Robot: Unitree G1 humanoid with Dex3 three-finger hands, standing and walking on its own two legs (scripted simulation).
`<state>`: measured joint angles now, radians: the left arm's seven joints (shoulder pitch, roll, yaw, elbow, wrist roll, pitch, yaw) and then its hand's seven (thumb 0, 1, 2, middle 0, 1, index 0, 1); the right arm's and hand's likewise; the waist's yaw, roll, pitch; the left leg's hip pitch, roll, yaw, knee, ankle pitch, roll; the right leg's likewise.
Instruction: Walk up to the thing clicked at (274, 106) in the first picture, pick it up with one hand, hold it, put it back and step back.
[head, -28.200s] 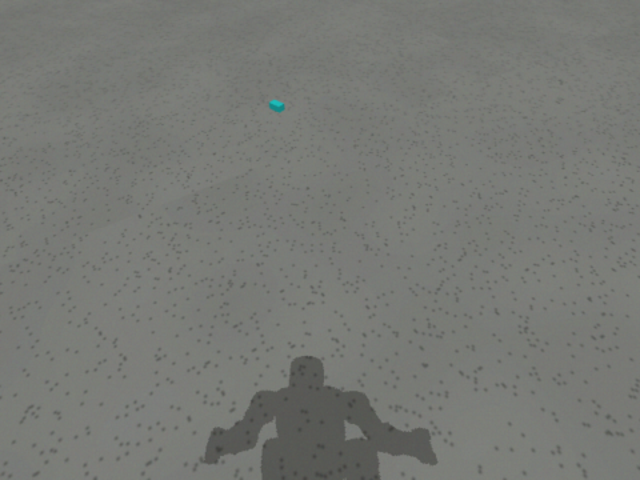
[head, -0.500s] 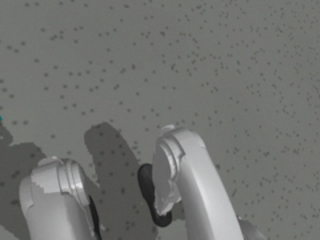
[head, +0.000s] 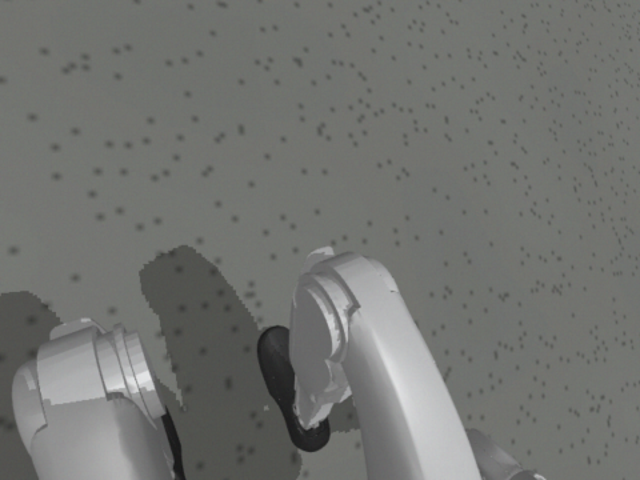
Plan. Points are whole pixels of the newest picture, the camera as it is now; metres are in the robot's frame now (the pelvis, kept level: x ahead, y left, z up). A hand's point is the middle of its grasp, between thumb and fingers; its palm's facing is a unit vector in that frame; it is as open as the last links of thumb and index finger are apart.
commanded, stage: rest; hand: left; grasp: from above
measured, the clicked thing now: out of the picture +0.43 +0.35 -0.27
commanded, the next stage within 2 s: open in 0.58 s
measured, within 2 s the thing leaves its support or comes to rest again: rests again in 0.16 s
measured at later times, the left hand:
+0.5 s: hand out of the picture +0.43 +0.33 -0.25, palm faces -0.42 -0.18 -0.89, open 7.3 cm
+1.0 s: hand out of the picture +0.42 +0.33 -0.25, palm faces -0.42 -0.18 -0.89, open 8.5 cm
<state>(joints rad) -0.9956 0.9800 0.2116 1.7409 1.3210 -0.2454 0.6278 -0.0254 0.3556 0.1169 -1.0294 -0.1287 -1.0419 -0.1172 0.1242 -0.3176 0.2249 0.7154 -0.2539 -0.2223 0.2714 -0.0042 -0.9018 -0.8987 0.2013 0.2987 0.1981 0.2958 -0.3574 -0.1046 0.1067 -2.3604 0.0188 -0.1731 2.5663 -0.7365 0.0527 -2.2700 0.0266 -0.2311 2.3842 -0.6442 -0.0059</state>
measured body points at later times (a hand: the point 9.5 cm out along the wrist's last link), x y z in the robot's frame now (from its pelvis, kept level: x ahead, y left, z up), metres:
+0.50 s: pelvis +0.00 +0.00 +0.00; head +0.27 +0.13 +0.34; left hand +0.45 +0.34 -0.20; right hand +0.05 -0.25 -0.05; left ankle +0.06 +0.11 -0.26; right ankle +0.11 -0.10 -0.26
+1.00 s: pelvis -0.01 +0.00 +0.00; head +0.26 +0.13 +0.34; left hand +0.44 +0.34 -0.20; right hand +0.05 -0.25 -0.05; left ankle +0.06 +0.11 -0.26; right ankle +0.11 -0.10 -0.26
